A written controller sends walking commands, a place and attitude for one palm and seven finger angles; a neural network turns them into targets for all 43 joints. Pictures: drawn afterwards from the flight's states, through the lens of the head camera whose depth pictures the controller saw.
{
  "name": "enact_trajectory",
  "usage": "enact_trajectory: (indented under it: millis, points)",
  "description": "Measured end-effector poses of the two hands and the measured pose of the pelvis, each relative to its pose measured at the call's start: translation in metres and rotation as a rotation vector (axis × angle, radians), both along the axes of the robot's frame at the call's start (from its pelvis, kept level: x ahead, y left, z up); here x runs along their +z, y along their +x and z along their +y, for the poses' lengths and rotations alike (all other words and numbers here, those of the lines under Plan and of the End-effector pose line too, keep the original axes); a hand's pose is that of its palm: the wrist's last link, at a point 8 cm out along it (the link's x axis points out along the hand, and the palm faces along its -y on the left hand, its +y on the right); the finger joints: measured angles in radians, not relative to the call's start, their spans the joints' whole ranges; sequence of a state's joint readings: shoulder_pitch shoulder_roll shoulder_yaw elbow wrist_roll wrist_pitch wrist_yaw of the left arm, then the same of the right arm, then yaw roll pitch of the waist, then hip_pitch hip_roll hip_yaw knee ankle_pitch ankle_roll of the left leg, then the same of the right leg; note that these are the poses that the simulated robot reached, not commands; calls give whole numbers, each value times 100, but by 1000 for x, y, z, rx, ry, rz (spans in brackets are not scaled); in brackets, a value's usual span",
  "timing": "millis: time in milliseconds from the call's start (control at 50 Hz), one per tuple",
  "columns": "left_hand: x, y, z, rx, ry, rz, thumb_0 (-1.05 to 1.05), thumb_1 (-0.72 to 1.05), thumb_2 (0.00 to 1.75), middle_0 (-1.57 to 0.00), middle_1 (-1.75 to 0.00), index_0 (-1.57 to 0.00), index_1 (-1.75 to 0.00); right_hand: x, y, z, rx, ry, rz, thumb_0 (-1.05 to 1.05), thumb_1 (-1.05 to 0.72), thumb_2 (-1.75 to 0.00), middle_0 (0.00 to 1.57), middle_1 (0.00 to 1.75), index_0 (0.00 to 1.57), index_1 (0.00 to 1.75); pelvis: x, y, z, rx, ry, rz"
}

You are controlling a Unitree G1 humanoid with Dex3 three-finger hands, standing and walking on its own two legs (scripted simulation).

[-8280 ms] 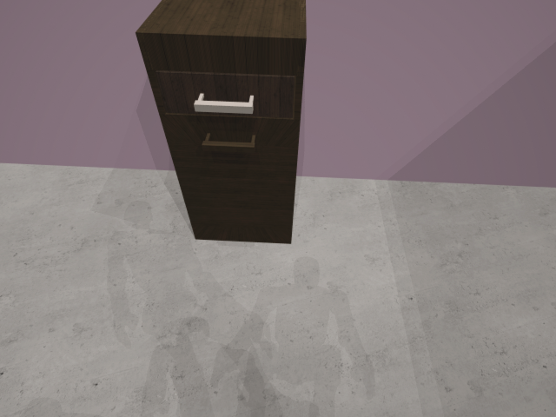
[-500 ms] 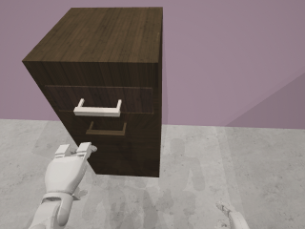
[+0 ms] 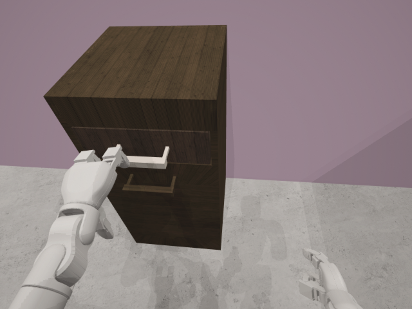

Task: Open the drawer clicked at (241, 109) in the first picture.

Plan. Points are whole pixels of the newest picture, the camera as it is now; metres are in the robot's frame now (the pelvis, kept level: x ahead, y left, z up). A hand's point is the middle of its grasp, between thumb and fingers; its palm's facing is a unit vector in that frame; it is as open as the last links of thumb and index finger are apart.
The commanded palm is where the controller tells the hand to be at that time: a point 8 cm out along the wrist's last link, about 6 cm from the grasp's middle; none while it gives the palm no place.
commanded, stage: raise the hand with hooked fingers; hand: left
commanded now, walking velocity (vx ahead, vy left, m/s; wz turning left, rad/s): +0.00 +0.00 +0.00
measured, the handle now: (139, 155) +0.50 +0.26 -0.04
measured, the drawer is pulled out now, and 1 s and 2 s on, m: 0.00 0.00 0.00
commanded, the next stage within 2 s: move the hooked fingers above the handle in 0.46 s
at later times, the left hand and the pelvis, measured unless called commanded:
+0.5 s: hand (102, 187) +0.31 +0.25 +0.08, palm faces +0.05 -0.10 -0.99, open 13.8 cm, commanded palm +0.28 +0.25 +0.14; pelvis +0.00 +0.01 +0.00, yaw +0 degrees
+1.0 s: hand (105, 182) +0.34 +0.26 +0.06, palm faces -0.02 -0.10 -1.00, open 13.9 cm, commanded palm +0.32 +0.26 +0.12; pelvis +0.00 +0.02 +0.00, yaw +1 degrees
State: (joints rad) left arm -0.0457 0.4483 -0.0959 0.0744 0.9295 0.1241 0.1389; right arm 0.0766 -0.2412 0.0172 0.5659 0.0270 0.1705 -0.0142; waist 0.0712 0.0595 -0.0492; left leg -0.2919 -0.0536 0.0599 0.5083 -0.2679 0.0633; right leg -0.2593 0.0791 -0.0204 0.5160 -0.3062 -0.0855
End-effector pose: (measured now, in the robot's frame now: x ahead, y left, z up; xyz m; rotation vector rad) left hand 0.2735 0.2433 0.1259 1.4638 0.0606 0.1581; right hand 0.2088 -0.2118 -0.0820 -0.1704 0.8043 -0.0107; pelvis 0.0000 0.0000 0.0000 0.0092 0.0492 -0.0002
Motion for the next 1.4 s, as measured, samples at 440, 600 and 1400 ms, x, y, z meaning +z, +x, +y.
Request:
enact_trajectory:
  millis: [440, 600, 1400]
  points:
    - [1, 11, 7, -114, -1, 23, 0, -49, 30, -32, -120, -32, -120, -23, -35, -10, -36, -30, 152, 1, -90, -90, 19, 30, 20, 30, 2, 4, 10, 3, -8, 32]
    - [-2, 17, 17, -54, -12, 54, 0, -49, 30, -31, -120, -32, -120, -18, -32, -2, -50, -5, 125, 1, -90, -90, 19, 30, 20, 30, 2, 4, 15, 2, -10, 29]
    - [-30, 88, 20, -77, 32, 99, 0, -49, 30, -31, -120, -32, -120, -39, -109, -16, -168, -50, 312, 1, -90, -90, 20, 30, 20, 30, -6, -4, 25, -2, -22, 111]
